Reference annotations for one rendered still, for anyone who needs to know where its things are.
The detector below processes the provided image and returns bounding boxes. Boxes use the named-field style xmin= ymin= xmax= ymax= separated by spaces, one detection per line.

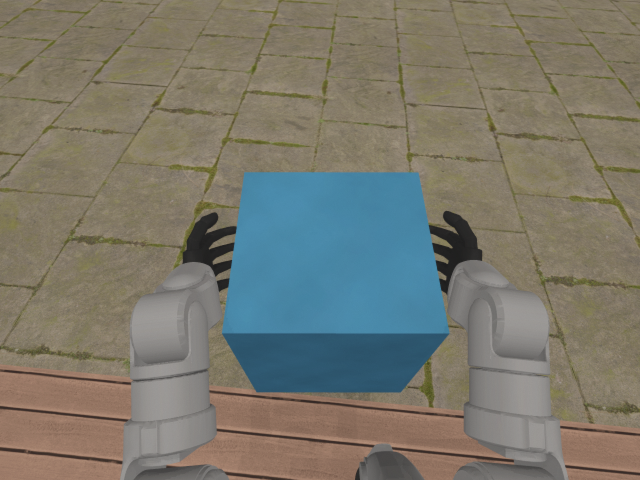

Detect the robot left hand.
xmin=182 ymin=212 xmax=237 ymax=292

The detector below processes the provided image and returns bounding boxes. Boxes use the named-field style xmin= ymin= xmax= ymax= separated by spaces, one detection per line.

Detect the right robot forearm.
xmin=447 ymin=260 xmax=569 ymax=480

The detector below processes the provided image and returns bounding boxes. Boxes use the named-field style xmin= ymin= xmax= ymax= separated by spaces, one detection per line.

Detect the robot right thigh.
xmin=359 ymin=451 xmax=424 ymax=480

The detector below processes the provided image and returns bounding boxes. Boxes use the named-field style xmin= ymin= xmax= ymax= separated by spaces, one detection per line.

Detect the carton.
xmin=222 ymin=172 xmax=450 ymax=392

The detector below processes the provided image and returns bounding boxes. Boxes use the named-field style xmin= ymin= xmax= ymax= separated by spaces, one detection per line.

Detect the robot right shin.
xmin=367 ymin=443 xmax=393 ymax=457

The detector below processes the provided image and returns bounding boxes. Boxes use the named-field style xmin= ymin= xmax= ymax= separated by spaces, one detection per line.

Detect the robot right hand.
xmin=429 ymin=211 xmax=482 ymax=294

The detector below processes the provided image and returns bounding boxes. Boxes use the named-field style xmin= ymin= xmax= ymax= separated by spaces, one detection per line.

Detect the left robot forearm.
xmin=120 ymin=262 xmax=223 ymax=480

